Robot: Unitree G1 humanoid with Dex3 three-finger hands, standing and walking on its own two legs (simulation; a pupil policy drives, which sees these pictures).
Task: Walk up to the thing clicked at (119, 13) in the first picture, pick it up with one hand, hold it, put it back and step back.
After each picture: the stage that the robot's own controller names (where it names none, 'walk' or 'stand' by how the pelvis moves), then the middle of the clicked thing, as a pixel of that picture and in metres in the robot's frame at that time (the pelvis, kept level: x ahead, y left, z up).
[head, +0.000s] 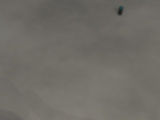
stand; (120, 10) +2.04 -0.53 -0.72
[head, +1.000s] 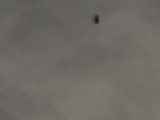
walk; (96, 19) +1.93 -0.04 -0.69
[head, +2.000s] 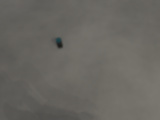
walk; (59, 43) +1.28 +0.34 -0.71
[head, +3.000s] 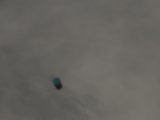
walk; (57, 83) +0.81 +0.35 -0.72
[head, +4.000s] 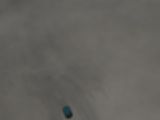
walk; (67, 112) +0.52 +0.25 -0.71
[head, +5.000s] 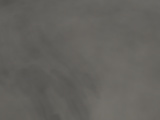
stand; out of the picture +0.37 +0.21 -0.71
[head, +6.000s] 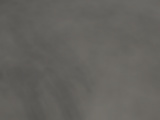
stand; out of the picture +0.33 +0.20 -0.72
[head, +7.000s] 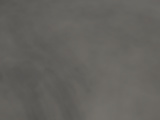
stand; out of the picture +0.32 +0.20 -0.73
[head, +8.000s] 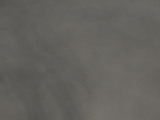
stand; out of the picture +0.33 +0.19 -0.73
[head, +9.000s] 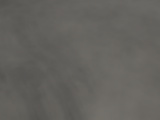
stand; out of the picture +0.31 +0.19 -0.73
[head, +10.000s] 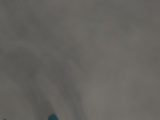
go down; out of the picture +0.34 +0.19 -0.69
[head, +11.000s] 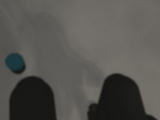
go down; (16, 64) +0.40 +0.24 -0.28
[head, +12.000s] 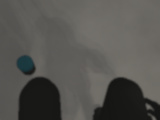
close in; (26, 66) +0.40 +0.24 -0.30
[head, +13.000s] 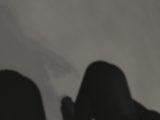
close in; out of the picture +0.38 +0.28 -0.22
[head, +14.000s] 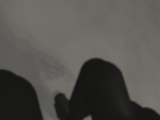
close; out of the picture +0.38 +0.29 -0.21
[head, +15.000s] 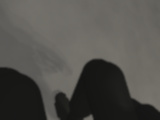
lift; out of the picture +0.36 +0.28 -0.22
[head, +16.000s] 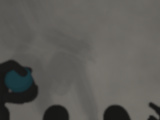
lift; (23, 86) +0.31 +0.20 -0.01
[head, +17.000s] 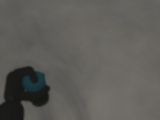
hold; (37, 89) +0.32 +0.17 +0.01
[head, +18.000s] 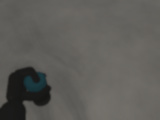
hold; (38, 89) +0.32 +0.17 +0.00
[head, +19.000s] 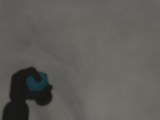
crouch; (40, 89) +0.33 +0.16 -0.02
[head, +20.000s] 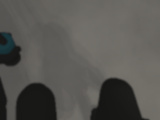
lower; (6, 50) +0.43 +0.24 -0.10
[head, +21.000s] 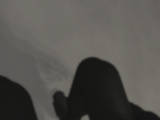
lower; out of the picture +0.40 +0.31 -0.22
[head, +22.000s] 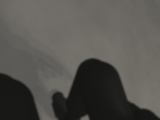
lower; out of the picture +0.40 +0.31 -0.22
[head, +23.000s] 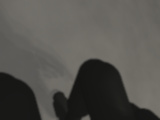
lower; out of the picture +0.39 +0.31 -0.22
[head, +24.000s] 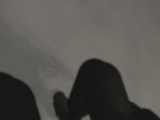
lower; out of the picture +0.39 +0.31 -0.22
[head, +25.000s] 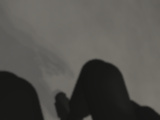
open; out of the picture +0.38 +0.29 -0.22
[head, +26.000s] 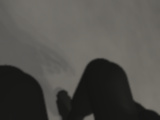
rise; out of the picture +0.38 +0.28 -0.22
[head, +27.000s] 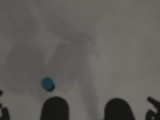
walk; (48, 85) +0.40 +0.21 -0.47
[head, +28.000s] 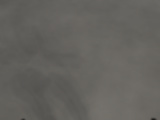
stand; out of the picture +0.35 +0.19 -0.66
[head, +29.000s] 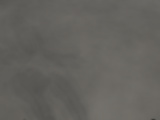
stand; out of the picture +0.34 +0.19 -0.67
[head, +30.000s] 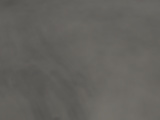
stand; out of the picture +0.37 +0.17 -0.72
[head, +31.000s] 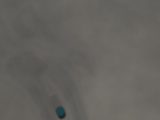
walk; (61, 112) +0.41 +0.18 -0.70
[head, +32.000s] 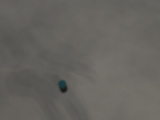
walk; (63, 86) +0.64 +0.22 -0.69
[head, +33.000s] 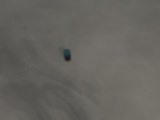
walk; (67, 55) +0.96 +0.18 -0.69
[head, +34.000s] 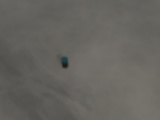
stand; (64, 62) +1.01 +0.21 -0.71
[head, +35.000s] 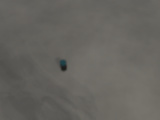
stand; (63, 65) +1.01 +0.22 -0.72
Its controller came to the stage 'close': yes
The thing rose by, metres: 0.71
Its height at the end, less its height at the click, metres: +0.00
